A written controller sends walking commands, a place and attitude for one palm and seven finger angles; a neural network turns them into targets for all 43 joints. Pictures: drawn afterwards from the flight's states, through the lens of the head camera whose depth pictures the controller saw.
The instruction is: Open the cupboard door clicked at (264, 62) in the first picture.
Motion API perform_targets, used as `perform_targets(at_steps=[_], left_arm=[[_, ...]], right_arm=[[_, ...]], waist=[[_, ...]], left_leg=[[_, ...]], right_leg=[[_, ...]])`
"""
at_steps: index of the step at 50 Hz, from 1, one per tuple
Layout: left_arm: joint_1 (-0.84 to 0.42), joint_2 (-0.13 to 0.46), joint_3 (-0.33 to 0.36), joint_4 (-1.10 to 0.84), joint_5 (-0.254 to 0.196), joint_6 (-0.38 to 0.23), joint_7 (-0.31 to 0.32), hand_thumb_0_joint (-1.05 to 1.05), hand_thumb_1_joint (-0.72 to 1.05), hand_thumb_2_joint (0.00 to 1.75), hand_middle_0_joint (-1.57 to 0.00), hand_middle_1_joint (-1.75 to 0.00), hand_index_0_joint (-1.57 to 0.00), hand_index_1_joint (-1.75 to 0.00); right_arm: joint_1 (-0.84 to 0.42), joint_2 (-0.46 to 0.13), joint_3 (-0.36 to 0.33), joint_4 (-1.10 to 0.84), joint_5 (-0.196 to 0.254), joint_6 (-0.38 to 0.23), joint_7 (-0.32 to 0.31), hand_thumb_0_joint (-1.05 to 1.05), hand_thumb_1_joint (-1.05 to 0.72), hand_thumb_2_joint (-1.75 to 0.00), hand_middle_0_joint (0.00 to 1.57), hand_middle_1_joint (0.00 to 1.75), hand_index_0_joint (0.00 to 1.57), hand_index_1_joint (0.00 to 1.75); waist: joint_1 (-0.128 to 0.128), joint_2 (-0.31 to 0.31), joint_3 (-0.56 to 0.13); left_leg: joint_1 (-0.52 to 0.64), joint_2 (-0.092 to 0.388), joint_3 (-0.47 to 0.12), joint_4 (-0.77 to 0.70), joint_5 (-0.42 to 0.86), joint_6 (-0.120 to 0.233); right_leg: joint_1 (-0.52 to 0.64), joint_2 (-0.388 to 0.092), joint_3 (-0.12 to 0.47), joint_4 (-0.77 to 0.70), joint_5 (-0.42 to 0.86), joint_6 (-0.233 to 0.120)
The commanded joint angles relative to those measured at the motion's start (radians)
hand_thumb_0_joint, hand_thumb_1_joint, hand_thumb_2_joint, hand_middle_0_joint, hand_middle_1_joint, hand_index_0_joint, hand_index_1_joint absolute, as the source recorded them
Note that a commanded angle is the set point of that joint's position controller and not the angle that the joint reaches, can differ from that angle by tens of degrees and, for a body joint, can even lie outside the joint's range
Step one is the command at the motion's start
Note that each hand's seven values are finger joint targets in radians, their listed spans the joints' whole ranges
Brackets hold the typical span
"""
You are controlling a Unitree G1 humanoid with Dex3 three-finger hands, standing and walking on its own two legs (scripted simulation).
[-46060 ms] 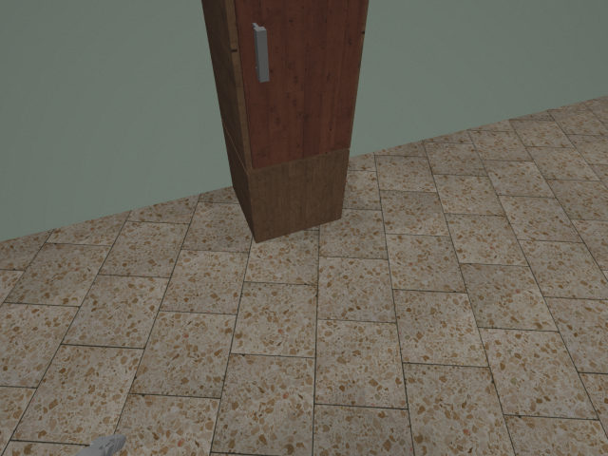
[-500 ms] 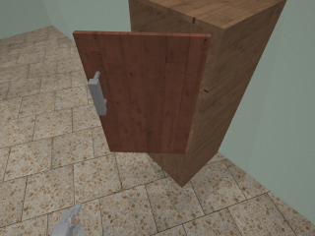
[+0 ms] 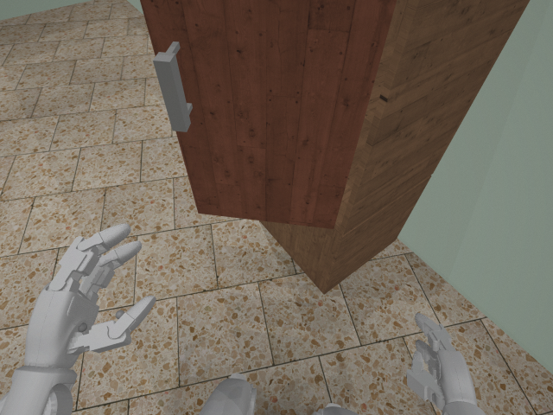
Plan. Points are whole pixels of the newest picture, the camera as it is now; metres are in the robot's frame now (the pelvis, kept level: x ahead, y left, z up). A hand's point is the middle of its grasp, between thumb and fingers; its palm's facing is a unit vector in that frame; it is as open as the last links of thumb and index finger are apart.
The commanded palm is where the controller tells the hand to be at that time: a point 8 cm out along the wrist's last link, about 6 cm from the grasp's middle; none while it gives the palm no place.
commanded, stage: raise the hand with hooked fingers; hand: left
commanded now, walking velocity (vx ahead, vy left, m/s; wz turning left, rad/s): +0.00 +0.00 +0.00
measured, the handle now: (178, 87) +0.59 +0.24 +0.14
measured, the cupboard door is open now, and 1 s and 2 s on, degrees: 46 46 46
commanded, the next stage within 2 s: move the hooked fingers beside the handle in 1.48 s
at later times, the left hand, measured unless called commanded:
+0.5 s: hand (93, 254) +0.28 +0.27 +0.10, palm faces -0.03 -1.00 -0.03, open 12.7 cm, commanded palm +0.26 +0.33 +0.12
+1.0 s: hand (26, 188) +0.32 +0.34 +0.17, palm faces +0.04 -1.00 -0.04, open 13.9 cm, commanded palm +0.29 +0.38 +0.16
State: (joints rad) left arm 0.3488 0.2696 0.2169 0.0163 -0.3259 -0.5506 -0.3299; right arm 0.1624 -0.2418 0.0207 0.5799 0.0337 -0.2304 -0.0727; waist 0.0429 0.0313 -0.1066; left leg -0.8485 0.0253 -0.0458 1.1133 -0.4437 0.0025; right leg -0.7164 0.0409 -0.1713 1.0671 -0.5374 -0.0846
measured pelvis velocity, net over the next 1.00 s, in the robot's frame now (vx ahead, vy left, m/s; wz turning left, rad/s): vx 0.02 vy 0.07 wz -0.02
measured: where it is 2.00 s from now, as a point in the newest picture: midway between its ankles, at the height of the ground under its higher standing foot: outside the picture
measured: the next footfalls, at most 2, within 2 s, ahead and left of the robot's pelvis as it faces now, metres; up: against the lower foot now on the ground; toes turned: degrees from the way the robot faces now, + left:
none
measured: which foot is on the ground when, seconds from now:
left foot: down 0.00-1.00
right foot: down 0.00-1.00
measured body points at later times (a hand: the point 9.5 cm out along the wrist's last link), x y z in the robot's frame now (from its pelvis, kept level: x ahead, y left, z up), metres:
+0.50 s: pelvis +0.02 +0.04 +0.04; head +0.06 +0.05 +0.49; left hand +0.27 +0.32 +0.10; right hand +0.17 -0.23 -0.03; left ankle +0.06 +0.12 -0.66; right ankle +0.01 -0.07 -0.66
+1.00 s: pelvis +0.02 +0.07 +0.06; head +0.04 +0.08 +0.51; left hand +0.31 +0.40 +0.17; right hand +0.17 -0.17 -0.02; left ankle +0.06 +0.12 -0.66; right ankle +0.01 -0.07 -0.66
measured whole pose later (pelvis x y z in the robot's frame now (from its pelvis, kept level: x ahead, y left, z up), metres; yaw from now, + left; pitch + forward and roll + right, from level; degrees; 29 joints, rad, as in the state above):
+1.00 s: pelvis +0.02 +0.07 +0.06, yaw -1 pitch +4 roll -3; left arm -0.10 0.45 0.41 0.34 -0.33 -0.13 -0.44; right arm 0.27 -0.25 0.08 0.60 0.05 -0.21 -0.10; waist 0.02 0.02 -0.04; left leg -0.48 -0.04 0.05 0.70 -0.30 0.09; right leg -0.36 -0.01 -0.07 0.65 -0.35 0.01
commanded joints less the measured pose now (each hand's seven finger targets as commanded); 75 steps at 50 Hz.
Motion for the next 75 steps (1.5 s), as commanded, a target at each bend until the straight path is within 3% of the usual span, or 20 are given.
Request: perform_targets(at_steps=[1,3,5,7,10,13,15,18,22,26,28,31,34,39,43,51,57,64,72,75], left_arm=[[-0.161,0.241,0.085,0.012,-0.02,0.21,-0.111,0.0,0.15,0.58,-0.25,-0.78,-0.25,-0.78],[-0.119,0.285,0.197,0.032,-0.064,0.307,-0.098,0.0,0.11,0.56,-0.26,-0.81,-0.26,-0.81],[-0.113,0.284,0.271,-0.031,-0.102,0.323,-0.044,0.0,0.06,0.54,-0.26,-0.84,-0.26,-0.84],[-0.098,0.29,0.336,-0.082,-0.119,0.268,0.016,0.0,0.01,0.52,-0.26,-0.87,-0.26,-0.87],[-0.061,0.22,0.277,-0.115,-0.068,0.157,0.048,0.0,-0.06,0.49,-0.27,-0.92,-0.27,-0.92],[-0.134,0.171,0.162,-0.023,-0.027,0.12,-0.006,0.0,-0.13,0.46,-0.27,-0.96,-0.27,-0.96],[-0.184,0.17,0.126,0.0,-0.036,0.124,-0.062,0.0,-0.17,0.44,-0.28,-0.99,-0.28,-0.99],[-0.27,0.25,0.169,-0.03,-0.065,0.15,-0.114,0.0,-0.24,0.41,-0.28,-1.03,-0.28,-1.03],[-0.354,0.357,0.278,-0.105,-0.072,0.145,-0.072,0.0,-0.34,0.37,-0.29,-1.1,-0.29,-1.1],[-0.324,0.284,0.245,-0.096,-0.065,0.15,-0.021,0.0,-0.43,0.33,-0.29,-1.15,-0.29,-1.15],[-0.325,0.264,0.21,-0.031,-0.051,0.204,-0.032,0.0,-0.48,0.31,-0.3,-1.18,-0.3,-1.18],[-0.371,0.257,0.175,0.071,-0.034,0.307,-0.065,0.0,-0.5,0.3,-0.3,-1.2,-0.3,-1.2],[-0.483,0.292,0.181,0.064,-0.026,0.371,-0.093,0.0,-0.5,0.3,-0.3,-1.2,-0.3,-1.2],[-0.62,0.384,0.261,-0.041,-0.022,0.328,-0.063,0.0,-0.5,0.3,-0.3,-1.2,-0.3,-1.2],[-0.667,0.396,0.267,0.02,-0.017,0.311,-0.066,0.0,-0.5,0.3,-0.3,-1.2,-0.3,-1.2],[-0.681,0.401,0.248,0.194,-0.024,0.421,-0.157,0.0,-0.5,0.3,-0.3,-1.2,-0.3,-1.2],[-0.646,0.437,0.301,0.14,-0.037,0.375,-0.134,0.0,-0.5,0.3,-0.3,-1.2,-0.3,-1.2],[-0.693,0.442,0.299,0.085,-0.01,0.337,-0.099,0.0,-0.5,0.3,-0.3,-1.2,-0.3,-1.2],[-0.659,0.414,0.288,0.181,-0.043,0.355,-0.136,0.0,-0.5,0.3,-0.3,-1.2,-0.3,-1.2],[-0.661,0.417,0.289,0.187,-0.045,0.358,-0.145,0.0,-0.5,0.3,-0.3,-1.2,-0.3,-1.2]], right_arm=[[-0.005,-0.156,-0.044,-0.156,0.033,-0.032,-0.047,0.0,-0.9,-0.9,0.2,0.3,0.2,0.3],[-0.013,-0.143,-0.037,-0.18,0.03,-0.013,-0.045,0.0,-0.9,-0.9,0.2,0.3,0.2,0.3],[-0.022,-0.124,-0.036,-0.192,0.02,-0.004,-0.039,0.0,-0.9,-0.9,0.2,0.3,0.2,0.3],[-0.009,-0.107,-0.038,-0.184,0.01,-0.009,-0.025,0.0,-0.9,-0.9,0.2,0.3,0.2,0.3],[0.034,-0.102,-0.057,-0.151,0.004,-0.023,-0.002,0.0,-0.9,-0.9,0.2,0.3,0.2,0.3],[0.059,-0.137,-0.063,-0.123,0.007,-0.032,0.004,0.0,-0.9,-0.9,0.2,0.3,0.2,0.3],[0.075,-0.157,-0.068,-0.117,0.018,-0.047,-0.006,0.0,-0.9,-0.9,0.2,0.3,0.2,0.3],[0.075,-0.176,-0.071,-0.118,0.026,-0.066,-0.024,0.0,-0.9,-0.9,0.2,0.3,0.2,0.3],[0.067,-0.172,-0.061,-0.113,0.017,-0.078,-0.037,0.0,-0.9,-0.9,0.2,0.3,0.2,0.3],[0.054,-0.158,-0.049,-0.114,0.014,-0.076,-0.024,0.0,-0.9,-0.9,0.2,0.3,0.2,0.3],[0.055,-0.164,-0.044,-0.122,0.016,-0.061,-0.015,0.0,-0.9,-0.9,0.2,0.3,0.2,0.3],[0.049,-0.176,-0.041,-0.137,0.028,-0.039,-0.021,0.0,-0.9,-0.9,0.2,0.3,0.2,0.3],[0.043,-0.181,-0.035,-0.155,0.032,-0.029,-0.03,0.0,-0.9,-0.9,0.2,0.3,0.2,0.3],[0.041,-0.171,-0.022,-0.155,0.016,-0.034,-0.035,0.0,-0.9,-0.9,0.2,0.3,0.2,0.3],[0.041,-0.173,-0.014,-0.13,0.016,-0.035,-0.038,0.0,-0.9,-0.9,0.2,0.3,0.2,0.3],[0.045,-0.187,-0.018,-0.128,0.029,-0.031,-0.05,0.0,-0.9,-0.9,0.2,0.3,0.2,0.3],[0.06,-0.189,-0.026,-0.133,0.016,-0.035,-0.027,0.0,-0.9,-0.9,0.2,0.3,0.2,0.3],[0.064,-0.181,-0.03,-0.125,0.017,-0.036,-0.029,0.0,-0.9,-0.9,0.2,0.3,0.2,0.3],[0.053,-0.182,-0.027,-0.111,0.028,-0.031,-0.044,0.0,-0.9,-0.9,0.2,0.3,0.2,0.3],[0.05,-0.178,-0.028,-0.115,0.029,-0.032,-0.043,0.0,-0.9,-0.9,0.2,0.3,0.2,0.3]], waist=[[-0.074,-0.068,-0.096],[-0.018,-0.095,-0.161],[0.015,-0.092,-0.203],[0.037,-0.081,-0.228],[0.012,-0.043,-0.218],[-0.058,-0.067,-0.107],[-0.076,-0.05,-0.113],[-0.06,0.003,-0.185],[-0.025,0.051,-0.239],[-0.023,0.113,-0.203],[-0.03,0.119,-0.152],[-0.039,0.05,-0.066],[-0.039,0.061,-0.091],[-0.03,0.099,-0.184],[-0.037,0.124,-0.15],[-0.033,0.076,-0.123],[-0.017,0.032,-0.141],[-0.03,0.143,-0.159],[-0.04,0.021,-0.11],[-0.038,0.028,-0.133]], left_leg=[[0.09,-0.023,0.019,-0.172,0.032,0.044],[0.111,-0.031,0.015,-0.199,0.092,0.036],[0.142,-0.029,0.01,-0.22,0.157,0.025],[0.174,-0.023,0.0,-0.242,0.23,0.015],[0.247,-0.022,0.022,-0.287,0.31,0.019],[0.252,-0.021,0.02,-0.283,0.279,0.033],[0.279,-0.022,0.021,-0.292,0.239,0.039],[0.355,-0.022,0.019,-0.325,0.241,0.042],[0.457,-0.013,-0.002,-0.383,0.294,0.036],[0.539,0.0,-0.026,-0.428,0.354,0.013],[0.538,0.007,-0.037,-0.446,0.365,0.004],[0.487,0.012,-0.055,-0.493,0.249,0.001],[0.53,0.012,-0.072,-0.521,0.221,-0.001],[0.669,0.029,-0.126,-0.558,0.257,-0.031],[0.683,0.032,-0.14,-0.589,0.204,-0.039],[0.654,0.019,-0.125,-0.605,0.213,-0.022],[0.656,0.012,-0.098,-0.588,0.289,-0.016],[0.685,0.006,-0.072,-0.585,0.283,-0.005],[0.6,-0.015,-0.015,-0.548,0.263,0.031],[0.595,-0.023,0.001,-0.529,0.296,0.035]], right_leg=[[0.128,-0.082,0.353,-0.429,-0.068,0.106],[0.245,-0.104,0.354,-0.432,0.045,0.121],[0.312,-0.115,0.345,-0.416,0.197,0.137],[0.365,-0.107,0.329,-0.374,0.383,0.145],[0.324,-0.075,0.255,-0.328,0.557,0.135],[0.2,-0.056,0.229,-0.337,0.492,0.141],[0.16,-0.048,0.222,-0.366,0.371,0.128],[0.192,-0.038,0.205,-0.389,0.298,0.097],[0.228,-0.015,0.145,-0.369,0.317,0.064],[0.202,-0.009,0.101,-0.365,0.337,0.054],[0.187,-0.006,0.094,-0.374,0.337,0.053],[0.176,-0.006,0.085,-0.406,0.278,0.058],[0.193,-0.005,0.087,-0.424,0.268,0.054],[0.204,-0.001,0.09,-0.431,0.266,0.048],[0.205,-0.003,0.097,-0.453,0.251,0.047],[0.244,-0.011,0.091,-0.496,0.275,0.047],[0.274,0.0,0.095,-0.508,0.315,0.042],[0.279,-0.007,0.107,-0.514,0.312,0.044],[0.318,-0.01,0.129,-0.543,0.338,0.051],[0.327,-0.015,0.136,-0.536,0.379,0.057]])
